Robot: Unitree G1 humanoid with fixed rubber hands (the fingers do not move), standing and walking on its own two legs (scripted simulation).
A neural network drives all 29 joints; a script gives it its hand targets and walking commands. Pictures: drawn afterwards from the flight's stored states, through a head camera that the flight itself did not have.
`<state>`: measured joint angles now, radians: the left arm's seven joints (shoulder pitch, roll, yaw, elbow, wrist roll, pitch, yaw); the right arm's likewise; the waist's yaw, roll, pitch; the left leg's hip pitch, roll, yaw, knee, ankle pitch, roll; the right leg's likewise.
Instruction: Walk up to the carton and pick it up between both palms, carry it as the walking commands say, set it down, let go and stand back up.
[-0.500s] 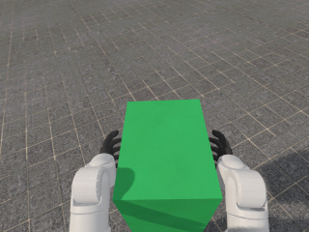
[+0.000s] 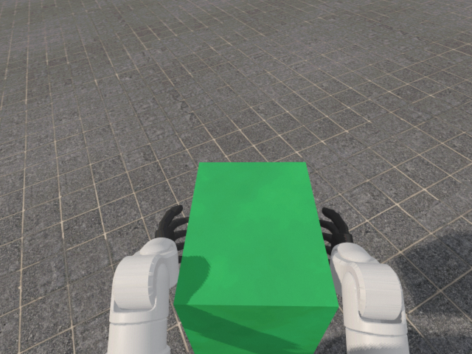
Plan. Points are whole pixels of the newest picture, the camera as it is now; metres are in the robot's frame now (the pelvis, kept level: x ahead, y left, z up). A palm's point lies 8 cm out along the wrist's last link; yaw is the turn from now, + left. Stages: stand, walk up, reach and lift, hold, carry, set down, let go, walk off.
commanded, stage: carry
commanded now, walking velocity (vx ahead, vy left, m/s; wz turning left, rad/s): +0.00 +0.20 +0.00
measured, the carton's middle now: (252, 266) +0.28 +0.00 +0.01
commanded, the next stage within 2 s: none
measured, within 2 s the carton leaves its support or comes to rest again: neither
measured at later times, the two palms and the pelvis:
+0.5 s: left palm (80, 285) +0.23 +0.25 +0.08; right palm (262, 272) +0.24 -0.02 +0.08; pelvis -0.05 +0.10 +0.00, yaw -1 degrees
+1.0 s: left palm out of the picture +0.18 +0.36 +0.07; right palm (182, 308) +0.19 +0.09 +0.08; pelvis -0.10 +0.21 +0.00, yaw +0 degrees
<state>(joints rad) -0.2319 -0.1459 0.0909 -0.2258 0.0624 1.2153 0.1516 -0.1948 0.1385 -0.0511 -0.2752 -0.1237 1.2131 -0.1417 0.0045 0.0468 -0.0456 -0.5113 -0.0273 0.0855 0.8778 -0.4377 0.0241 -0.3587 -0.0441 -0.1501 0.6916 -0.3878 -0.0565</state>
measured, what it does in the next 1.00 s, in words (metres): steps to the left: left foot, then right foot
